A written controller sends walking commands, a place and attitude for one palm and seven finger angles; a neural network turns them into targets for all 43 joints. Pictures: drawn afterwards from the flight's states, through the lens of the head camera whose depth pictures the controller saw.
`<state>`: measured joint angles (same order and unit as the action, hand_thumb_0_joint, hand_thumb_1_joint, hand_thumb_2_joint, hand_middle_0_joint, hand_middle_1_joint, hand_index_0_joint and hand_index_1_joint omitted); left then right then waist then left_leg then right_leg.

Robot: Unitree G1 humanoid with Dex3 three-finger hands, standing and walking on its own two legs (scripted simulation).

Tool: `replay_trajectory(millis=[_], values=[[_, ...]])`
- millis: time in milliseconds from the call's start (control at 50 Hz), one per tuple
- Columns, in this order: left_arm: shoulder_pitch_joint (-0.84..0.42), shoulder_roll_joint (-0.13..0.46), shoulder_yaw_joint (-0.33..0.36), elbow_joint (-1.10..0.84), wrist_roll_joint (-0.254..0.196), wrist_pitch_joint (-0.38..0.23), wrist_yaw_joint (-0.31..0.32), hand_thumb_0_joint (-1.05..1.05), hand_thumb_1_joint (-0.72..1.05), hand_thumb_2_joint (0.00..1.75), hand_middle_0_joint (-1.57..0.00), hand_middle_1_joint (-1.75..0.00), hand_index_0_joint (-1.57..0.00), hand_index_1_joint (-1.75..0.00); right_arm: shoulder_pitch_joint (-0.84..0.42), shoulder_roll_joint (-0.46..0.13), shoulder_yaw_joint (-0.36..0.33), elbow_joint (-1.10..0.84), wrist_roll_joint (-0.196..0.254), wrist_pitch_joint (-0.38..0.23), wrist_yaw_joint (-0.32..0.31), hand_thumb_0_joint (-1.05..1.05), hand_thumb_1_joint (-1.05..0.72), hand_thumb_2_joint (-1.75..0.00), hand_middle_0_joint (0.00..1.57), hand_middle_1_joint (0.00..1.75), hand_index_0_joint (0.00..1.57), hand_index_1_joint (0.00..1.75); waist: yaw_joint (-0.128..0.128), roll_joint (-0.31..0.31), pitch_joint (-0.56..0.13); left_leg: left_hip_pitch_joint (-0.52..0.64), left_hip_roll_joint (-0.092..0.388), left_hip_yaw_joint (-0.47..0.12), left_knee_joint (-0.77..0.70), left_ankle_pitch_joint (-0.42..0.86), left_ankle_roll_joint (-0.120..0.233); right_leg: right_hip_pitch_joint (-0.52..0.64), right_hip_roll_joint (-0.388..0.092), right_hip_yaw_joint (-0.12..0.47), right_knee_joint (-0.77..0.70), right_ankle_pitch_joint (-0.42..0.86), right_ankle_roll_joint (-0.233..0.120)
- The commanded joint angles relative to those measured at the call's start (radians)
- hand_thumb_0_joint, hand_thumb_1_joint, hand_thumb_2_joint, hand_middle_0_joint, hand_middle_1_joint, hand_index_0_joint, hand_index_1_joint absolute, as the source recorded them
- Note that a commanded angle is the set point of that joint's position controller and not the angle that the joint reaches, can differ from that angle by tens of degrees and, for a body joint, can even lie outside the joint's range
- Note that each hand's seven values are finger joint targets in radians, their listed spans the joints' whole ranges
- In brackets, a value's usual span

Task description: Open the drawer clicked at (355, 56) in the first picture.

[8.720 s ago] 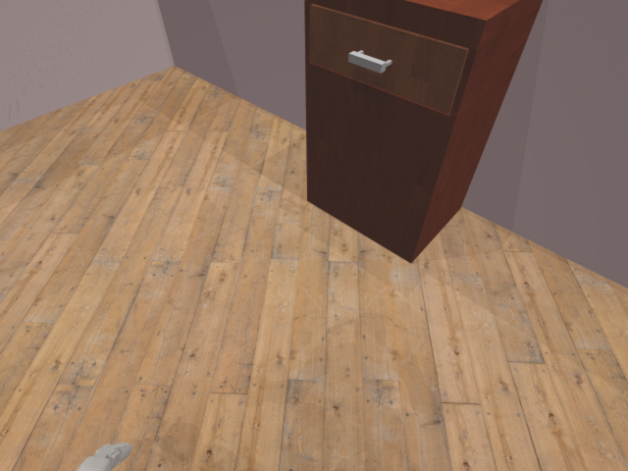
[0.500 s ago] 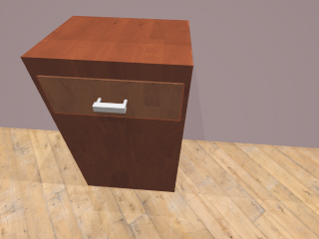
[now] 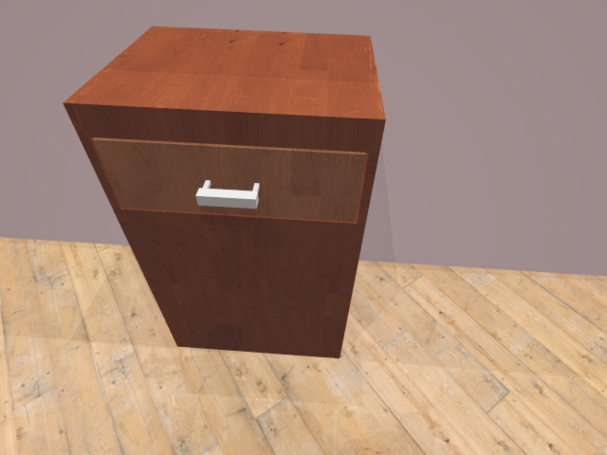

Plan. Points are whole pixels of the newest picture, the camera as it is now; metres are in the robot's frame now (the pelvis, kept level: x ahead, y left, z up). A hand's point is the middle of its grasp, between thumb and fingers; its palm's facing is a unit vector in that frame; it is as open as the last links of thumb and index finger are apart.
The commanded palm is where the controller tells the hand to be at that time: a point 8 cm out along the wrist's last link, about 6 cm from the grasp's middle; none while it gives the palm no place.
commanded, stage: shuffle to correct the standing spot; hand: left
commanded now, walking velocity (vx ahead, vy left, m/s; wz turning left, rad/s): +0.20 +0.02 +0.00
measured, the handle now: (229, 192) +0.60 +0.19 -0.01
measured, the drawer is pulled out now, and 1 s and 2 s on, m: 0.00 0.00 0.00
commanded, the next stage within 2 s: come to a stop and stand still in 0.38 s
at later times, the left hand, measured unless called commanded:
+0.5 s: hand out of the picture +0.01 +0.17 -0.19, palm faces +0.03 -0.99 -0.11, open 7.4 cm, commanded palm none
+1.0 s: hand (184, 442) +0.19 +0.21 -0.19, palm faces +0.06 -0.98 -0.17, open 7.3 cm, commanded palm none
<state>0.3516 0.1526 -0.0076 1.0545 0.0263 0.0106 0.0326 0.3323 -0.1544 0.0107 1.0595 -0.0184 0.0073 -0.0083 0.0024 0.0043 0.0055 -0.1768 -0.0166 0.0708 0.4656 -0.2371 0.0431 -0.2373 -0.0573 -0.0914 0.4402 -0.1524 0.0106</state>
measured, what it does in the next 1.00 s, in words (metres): steps on the spot: right foot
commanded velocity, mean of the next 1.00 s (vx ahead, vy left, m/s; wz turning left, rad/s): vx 0.01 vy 0.00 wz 0.00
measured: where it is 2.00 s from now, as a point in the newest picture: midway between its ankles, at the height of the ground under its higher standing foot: outside the picture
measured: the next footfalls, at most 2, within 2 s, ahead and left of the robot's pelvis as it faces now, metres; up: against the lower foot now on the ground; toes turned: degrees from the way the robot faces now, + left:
right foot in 0.74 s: +0.24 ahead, -0.11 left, +0.00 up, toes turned -5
left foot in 1.02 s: +0.15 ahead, +0.14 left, +0.00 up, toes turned +5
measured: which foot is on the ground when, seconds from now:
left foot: down 0.00-0.76, up 0.78-1.00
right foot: down 0.00-0.42, up 0.44-0.72, down 0.74-1.00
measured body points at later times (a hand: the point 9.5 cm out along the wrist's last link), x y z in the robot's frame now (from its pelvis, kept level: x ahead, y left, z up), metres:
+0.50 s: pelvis +0.07 +0.03 -0.01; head +0.05 +0.04 +0.44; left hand +0.01 +0.22 -0.17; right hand +0.02 -0.19 -0.16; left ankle +0.01 +0.09 -0.74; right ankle +0.06 -0.11 -0.70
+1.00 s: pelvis +0.09 +0.04 -0.02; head +0.12 +0.05 +0.42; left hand +0.19 +0.26 -0.18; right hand +0.13 -0.20 -0.17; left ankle +0.10 +0.14 -0.74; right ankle +0.20 -0.10 -0.74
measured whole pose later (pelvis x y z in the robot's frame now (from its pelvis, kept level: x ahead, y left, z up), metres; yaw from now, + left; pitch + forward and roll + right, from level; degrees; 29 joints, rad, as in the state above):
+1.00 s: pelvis +0.09 +0.04 -0.02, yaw +3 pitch -3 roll -2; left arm 0.13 0.15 0.05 0.94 0.03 0.04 0.04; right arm 0.24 -0.15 -0.06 1.01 -0.01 0.02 -0.02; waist -0.03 -0.01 0.11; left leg -0.33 0.04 0.04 0.78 -0.40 -0.01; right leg -0.39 -0.07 -0.12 0.60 -0.15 0.01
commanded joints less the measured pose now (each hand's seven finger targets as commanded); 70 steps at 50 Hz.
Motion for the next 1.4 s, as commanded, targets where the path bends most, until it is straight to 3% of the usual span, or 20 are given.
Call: replay_trajectory(millis=[0,180,280,340,360,400,420,480,600,700,720,740,760,960,1000,1020,1100,1200,1280,1380], values=[[0.074,0.075,0.031,-0.035,0.008,-0.014,0.003,0.00,0.90,0.90,-0.20,-0.30,-0.20,-0.30,0.056,-0.133,-0.040,-0.025,-0.006,0.000,-0.012,0.00,-0.90,-0.90,0.20,0.30,0.20,0.30,0.002,0.008,0.123,-0.204,0.131,-0.167,-0.218,-0.426,0.018,-0.006,-0.022,0.069,-0.059,-0.354,-0.011],[0.136,0.042,0.052,-0.016,0.003,-0.026,-0.011,0.00,0.90,0.90,-0.20,-0.30,-0.20,-0.30,0.095,-0.095,-0.041,-0.012,-0.003,-0.013,-0.019,0.00,-0.90,-0.90,0.20,0.30,0.20,0.30,0.002,0.006,0.145,-0.206,0.110,-0.150,-0.125,-0.387,0.039,-0.027,-0.032,0.117,-0.040,-0.366,-0.058],[0.204,0.082,0.070,0.010,-0.004,-0.037,-0.001,0.00,0.90,0.90,-0.20,-0.30,-0.20,-0.30,0.092,-0.038,-0.031,-0.020,0.000,-0.027,-0.013,0.00,-0.90,-0.90,0.20,0.30,0.20,0.30,0.022,-0.148,0.131,-0.277,0.028,-0.012,0.122,-0.214,0.013,0.050,-0.169,0.321,-0.160,-0.473,-0.143],[0.139,0.091,0.076,-0.009,-0.003,-0.031,0.004,0.00,0.90,0.90,-0.20,-0.30,-0.20,-0.30,0.151,-0.024,-0.035,-0.007,-0.001,-0.026,-0.009,0.00,-0.90,-0.90,0.20,0.30,0.20,0.30,-0.030,-0.137,0.131,-0.102,0.038,0.003,0.095,-0.212,0.013,-0.146,-0.181,0.298,-0.168,-0.571,-0.147],[0.094,0.073,0.071,-0.024,0.000,-0.025,0.001,0.00,0.90,0.90,-0.20,-0.30,-0.20,-0.30,0.204,-0.029,-0.036,0.011,-0.001,-0.027,-0.010,0.00,-0.90,-0.90,0.20,0.30,0.20,0.30,-0.061,-0.059,0.155,-0.026,0.048,-0.028,0.011,-0.242,0.017,-0.231,-0.114,0.211,-0.080,-0.527,-0.120],[0.007,-0.023,0.050,-0.066,0.004,-0.023,-0.008,0.00,0.90,0.90,-0.20,-0.30,-0.20,-0.30,0.359,-0.117,-0.056,0.070,-0.010,-0.045,-0.026,0.00,-0.90,-0.90,0.20,0.30,0.20,0.30,-0.118,0.310,0.220,0.095,0.310,-0.449,-0.307,-0.385,0.095,-0.463,0.063,-0.035,0.382,-0.348,-0.037],[-0.058,-0.003,0.049,-0.101,0.014,-0.031,-0.009,0.00,0.90,0.90,-0.20,-0.30,-0.20,-0.30,0.365,-0.123,-0.052,0.077,-0.009,-0.052,-0.038,0.00,-0.90,-0.90,0.20,0.30,0.20,0.30,-0.116,0.277,0.274,0.122,0.369,-0.536,-0.347,-0.205,0.136,-0.553,0.022,0.033,0.516,-0.338,-0.042],[-0.051,-0.008,0.055,-0.080,0.006,-0.048,-0.028,0.00,0.90,0.90,-0.20,-0.30,-0.20,-0.30,0.281,-0.075,-0.028,0.053,-0.005,-0.077,-0.044,0.00,-0.90,-0.90,0.20,0.30,0.20,0.30,-0.057,0.028,0.208,0.151,0.344,-0.351,-0.247,0.327,0.180,-0.512,-0.044,0.054,0.587,-0.236,-0.030],[-0.048,-0.033,0.038,-0.063,-0.015,-0.018,-0.012,0.00,0.90,0.90,-0.20,-0.30,-0.20,-0.30,0.193,-0.066,-0.021,0.054,0.002,-0.071,-0.063,0.00,-0.90,-0.90,0.20,0.30,0.20,0.30,-0.012,0.135,0.078,0.109,0.217,-0.079,-0.114,0.977,0.056,-0.181,0.018,-0.014,0.261,-0.027,-0.012],[0.054,0.080,0.067,-0.063,-0.004,-0.022,0.005,0.00,0.90,0.90,-0.20,-0.30,-0.20,-0.30,0.190,-0.083,-0.061,0.045,0.017,-0.034,-0.060,0.00,-0.90,-0.90,0.20,0.30,0.20,0.30,0.044,0.056,0.024,0.039,0.187,-0.098,0.120,0.794,0.007,0.102,0.002,0.012,0.044,0.324,-0.041],[0.092,0.126,0.079,-0.058,-0.001,-0.030,0.014,0.00,0.90,0.90,-0.20,-0.30,-0.20,-0.30,0.211,-0.058,-0.066,0.038,0.020,-0.027,-0.054,0.00,-0.90,-0.90,0.20,0.30,0.20,0.30,0.047,-0.059,-0.055,-0.076,0.105,-0.059,0.288,0.516,-0.021,0.236,-0.135,0.154,0.110,0.743,-0.111],[0.116,0.166,0.089,-0.043,-0.004,-0.038,0.018,0.00,0.90,0.90,-0.20,-0.30,-0.20,-0.30,0.228,-0.021,-0.071,0.033,0.025,-0.022,-0.048,0.00,-0.90,-0.90,0.20,0.30,0.20,0.30,0.039,-0.147,-0.126,-0.196,-0.018,-0.012,0.496,-0.175,-0.048,0.346,-0.326,0.281,0.102,1.121,-0.230],[0.098,0.174,0.090,-0.056,-0.007,-0.037,0.026,0.00,0.90,0.90,-0.20,-0.30,-0.20,-0.30,0.209,-0.023,-0.075,0.010,0.026,-0.015,-0.052,0.00,-0.90,-0.90,0.20,0.30,0.20,0.30,0.032,-0.139,-0.136,-0.189,-0.021,-0.072,0.619,-0.401,-0.032,0.288,-0.406,0.287,0.046,1.152,-0.288],[-0.187,0.148,0.102,-0.169,0.003,0.026,0.013,0.00,0.90,0.90,-0.20,-0.30,-0.20,-0.30,0.183,-0.007,-0.077,-0.012,0.004,0.017,-0.014,0.00,-0.90,-0.90,0.20,0.30,0.20,0.30,-0.068,-0.100,-0.020,0.066,0.037,0.008,0.118,-0.041,-0.058,-0.264,-0.173,0.146,-0.007,-0.197,-0.108],[-0.175,0.049,0.084,-0.201,-0.015,0.045,0.004,0.00,0.90,0.90,-0.20,-0.30,-0.20,-0.30,0.121,-0.147,-0.102,-0.069,-0.016,0.006,-0.015,0.00,-0.90,-0.90,0.20,0.30,0.20,0.30,-0.069,0.352,0.100,-0.167,0.317,-0.427,-0.260,-0.300,0.046,-0.357,0.040,0.021,0.345,-0.400,0.001],[-0.197,0.064,0.086,-0.206,-0.012,0.045,0.004,0.00,0.90,0.90,-0.20,-0.30,-0.20,-0.30,0.018,-0.183,-0.101,-0.113,-0.023,0.005,-0.019,0.00,-0.90,-0.90,0.20,0.30,0.20,0.30,-0.050,0.321,0.147,-0.365,0.391,-0.500,-0.355,-0.337,0.127,-0.249,0.041,0.107,0.499,-0.352,-0.004],[-0.054,0.049,0.082,-0.128,0.004,0.038,-0.008,0.00,0.90,0.90,-0.20,-0.30,-0.20,-0.30,-0.145,-0.133,-0.072,-0.149,-0.019,-0.009,-0.029,0.00,-0.90,-0.90,0.20,0.30,0.20,0.30,0.036,0.106,0.073,-0.243,0.243,-0.240,-0.240,-0.078,0.103,-0.179,0.030,0.113,0.580,-0.211,0.006],[-0.066,0.031,0.048,-0.115,-0.005,0.013,-0.004,0.00,0.90,0.90,-0.20,-0.30,-0.20,-0.30,-0.023,-0.130,-0.070,-0.095,-0.007,-0.008,-0.031,0.00,-0.90,-0.90,0.20,0.30,0.20,0.30,-0.026,0.087,-0.006,0.041,0.251,-0.242,-0.186,0.123,0.123,-0.099,0.021,0.054,0.172,-0.278,0.016],[0.036,0.063,0.039,-0.049,-0.007,-0.008,0.013,0.00,0.90,0.90,-0.20,-0.30,-0.20,-0.30,-0.025,-0.093,-0.057,-0.070,0.013,-0.006,-0.020,0.00,-0.90,-0.90,0.20,0.30,0.20,0.30,-0.008,0.011,-0.003,-0.057,0.154,-0.164,-0.116,0.058,0.017,0.108,-0.042,0.159,-0.121,-0.015,-0.027],[0.015,0.069,0.021,-0.019,-0.009,-0.022,0.013,0.00,0.90,0.90,-0.20,-0.30,-0.20,-0.30,-0.026,-0.092,-0.048,-0.036,0.011,-0.001,-0.014,0.00,-0.90,-0.90,0.20,0.30,0.20,0.30,-0.033,-0.125,0.031,0.061,0.120,-0.105,-0.116,0.037,-0.015,-0.069,-0.071,0.188,-0.141,-0.123,-0.046]])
